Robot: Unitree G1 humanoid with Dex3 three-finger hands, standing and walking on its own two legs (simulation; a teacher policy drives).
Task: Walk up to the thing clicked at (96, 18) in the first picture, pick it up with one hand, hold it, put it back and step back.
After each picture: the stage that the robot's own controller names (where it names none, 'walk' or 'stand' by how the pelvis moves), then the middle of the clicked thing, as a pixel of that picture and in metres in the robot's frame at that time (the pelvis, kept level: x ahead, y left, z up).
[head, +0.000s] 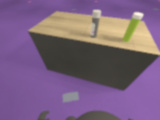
stand; (95, 25) +0.86 -0.02 +0.14
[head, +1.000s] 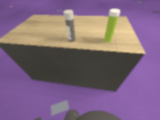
walk; (70, 27) +0.71 +0.19 +0.17
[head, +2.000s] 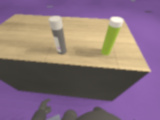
stand; (59, 38) +0.51 +0.23 +0.18
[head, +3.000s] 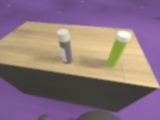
stand; (65, 48) +0.47 +0.19 +0.15
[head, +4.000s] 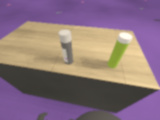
stand; (67, 49) +0.46 +0.18 +0.14
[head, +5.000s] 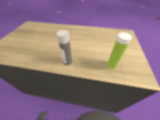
stand; (65, 49) +0.46 +0.19 +0.14
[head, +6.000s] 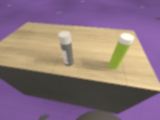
stand; (67, 50) +0.45 +0.18 +0.14
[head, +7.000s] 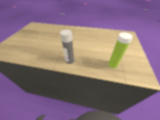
stand; (68, 48) +0.47 +0.18 +0.14
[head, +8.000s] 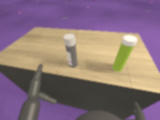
rise first; (71, 52) +0.45 +0.17 +0.15
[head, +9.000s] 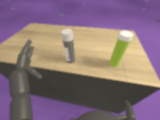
go down; (69, 48) +0.48 +0.16 +0.15
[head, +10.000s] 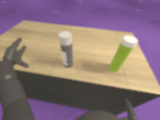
go down; (67, 52) +0.43 +0.16 +0.15
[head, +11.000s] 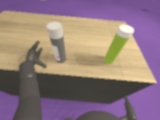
close in; (58, 46) +0.45 +0.18 +0.16
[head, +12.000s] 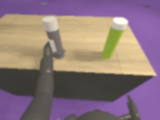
close; (55, 40) +0.49 +0.19 +0.18
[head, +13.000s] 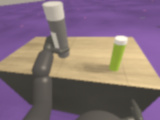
lift; (59, 35) +0.34 +0.16 +0.37
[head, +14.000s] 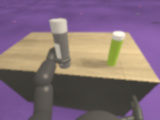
lift; (62, 46) +0.35 +0.16 +0.29
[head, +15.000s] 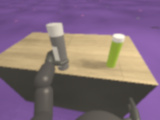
hold; (59, 49) +0.35 +0.18 +0.27
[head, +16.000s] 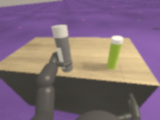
hold; (63, 50) +0.34 +0.15 +0.28
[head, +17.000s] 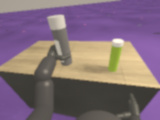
crouch; (62, 43) +0.33 +0.16 +0.34
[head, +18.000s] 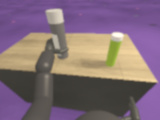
crouch; (59, 37) +0.40 +0.17 +0.32
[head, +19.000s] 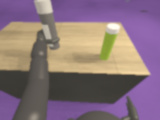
lower; (49, 28) +0.50 +0.21 +0.28
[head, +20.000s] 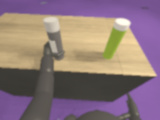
lower; (55, 41) +0.47 +0.19 +0.18
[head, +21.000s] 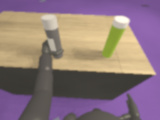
lower; (54, 39) +0.48 +0.19 +0.18
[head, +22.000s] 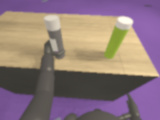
lower; (56, 40) +0.48 +0.19 +0.18
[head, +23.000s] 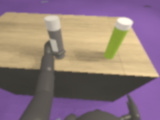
rest; (56, 40) +0.48 +0.19 +0.18
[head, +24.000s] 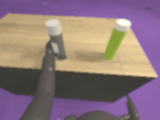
withdraw; (57, 43) +0.47 +0.18 +0.18
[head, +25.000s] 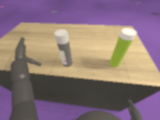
sink last; (65, 50) +0.43 +0.17 +0.16
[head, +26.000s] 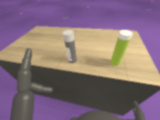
stand; (70, 48) +0.48 +0.18 +0.15
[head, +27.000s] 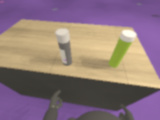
stand; (65, 49) +0.44 +0.18 +0.15
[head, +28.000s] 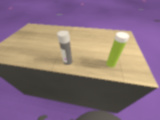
stand; (65, 49) +0.47 +0.19 +0.14
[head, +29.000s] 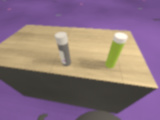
stand; (64, 51) +0.45 +0.20 +0.14
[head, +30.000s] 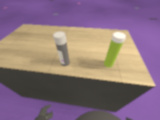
stand; (62, 51) +0.45 +0.21 +0.14
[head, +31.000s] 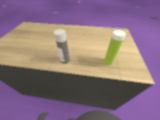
stand; (63, 48) +0.47 +0.21 +0.14
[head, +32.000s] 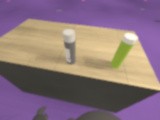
stand; (70, 49) +0.46 +0.17 +0.14
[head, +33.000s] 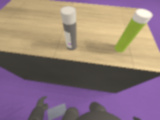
walk; (70, 32) +0.51 +0.13 +0.16
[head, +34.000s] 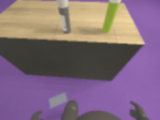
walk; (64, 17) +0.70 +0.23 +0.17
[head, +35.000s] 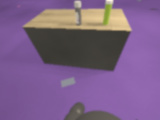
walk; (78, 14) +1.10 +0.21 +0.16
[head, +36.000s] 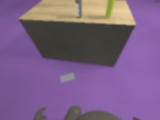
stand; (78, 5) +1.09 +0.19 +0.17
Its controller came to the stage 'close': yes
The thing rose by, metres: 0.21
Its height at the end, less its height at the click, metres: +0.00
